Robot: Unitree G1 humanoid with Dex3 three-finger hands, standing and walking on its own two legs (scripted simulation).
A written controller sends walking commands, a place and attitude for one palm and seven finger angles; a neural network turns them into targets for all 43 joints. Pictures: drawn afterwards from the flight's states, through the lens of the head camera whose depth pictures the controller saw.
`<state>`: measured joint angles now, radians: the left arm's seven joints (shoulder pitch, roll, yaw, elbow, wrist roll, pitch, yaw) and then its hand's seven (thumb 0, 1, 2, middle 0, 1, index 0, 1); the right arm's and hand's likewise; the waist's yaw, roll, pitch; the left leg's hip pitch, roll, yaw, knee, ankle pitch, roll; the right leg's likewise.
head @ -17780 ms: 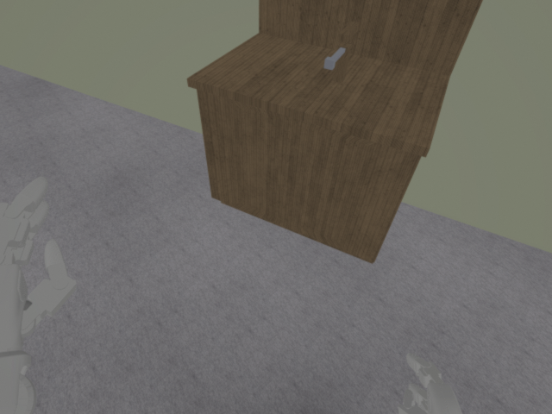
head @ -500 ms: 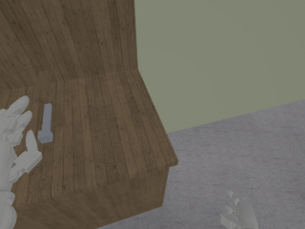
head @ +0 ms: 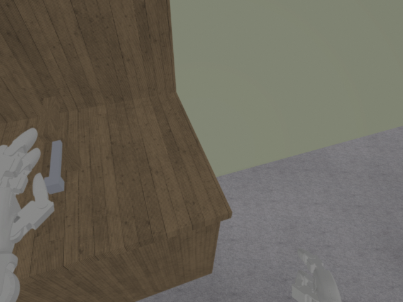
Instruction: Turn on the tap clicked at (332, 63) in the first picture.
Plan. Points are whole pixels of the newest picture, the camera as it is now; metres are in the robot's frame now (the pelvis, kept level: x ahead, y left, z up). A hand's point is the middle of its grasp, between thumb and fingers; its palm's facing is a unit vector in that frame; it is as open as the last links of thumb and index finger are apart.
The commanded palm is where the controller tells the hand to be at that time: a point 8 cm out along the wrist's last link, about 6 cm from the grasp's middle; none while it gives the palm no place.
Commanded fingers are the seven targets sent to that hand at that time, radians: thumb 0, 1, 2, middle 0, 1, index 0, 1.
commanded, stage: shuffle to correct the standing spot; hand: left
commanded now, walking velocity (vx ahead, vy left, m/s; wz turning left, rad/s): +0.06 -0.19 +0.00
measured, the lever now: (54, 184) +0.32 +0.33 +0.05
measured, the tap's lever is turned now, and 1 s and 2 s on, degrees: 0 0 0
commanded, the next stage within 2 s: come to a stop and stand still in 0.36 s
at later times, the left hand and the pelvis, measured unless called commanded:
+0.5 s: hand (53, 205) +0.22 +0.24 +0.16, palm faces +0.33 -0.88 -0.35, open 7.4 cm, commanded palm +0.16 +0.28 +0.18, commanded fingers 0.00 0.90 0.90 -0.20 -0.30 -0.20 -0.30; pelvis +0.00 +0.00 +0.00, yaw +0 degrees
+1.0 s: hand (29, 183) +0.24 +0.28 +0.17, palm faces +0.36 -0.85 -0.39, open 7.4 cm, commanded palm +0.18 +0.31 +0.18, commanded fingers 0.00 0.90 0.90 -0.20 -0.30 -0.20 -0.30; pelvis +0.00 +0.04 +0.00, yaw -3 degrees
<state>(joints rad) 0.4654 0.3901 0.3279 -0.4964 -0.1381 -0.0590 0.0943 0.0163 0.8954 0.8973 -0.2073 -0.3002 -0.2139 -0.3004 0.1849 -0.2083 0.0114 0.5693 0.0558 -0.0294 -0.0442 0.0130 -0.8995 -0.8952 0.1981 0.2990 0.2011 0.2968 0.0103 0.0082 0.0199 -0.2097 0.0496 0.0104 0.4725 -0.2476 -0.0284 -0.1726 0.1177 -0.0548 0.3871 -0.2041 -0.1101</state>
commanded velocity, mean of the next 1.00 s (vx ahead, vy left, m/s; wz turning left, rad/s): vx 0.03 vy -0.08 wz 0.00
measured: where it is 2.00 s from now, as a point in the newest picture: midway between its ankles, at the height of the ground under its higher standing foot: outside the picture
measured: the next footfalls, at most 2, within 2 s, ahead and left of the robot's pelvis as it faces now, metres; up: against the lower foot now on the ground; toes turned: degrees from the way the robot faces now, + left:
none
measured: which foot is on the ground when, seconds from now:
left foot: down 0.00-1.00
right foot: down 0.00-1.00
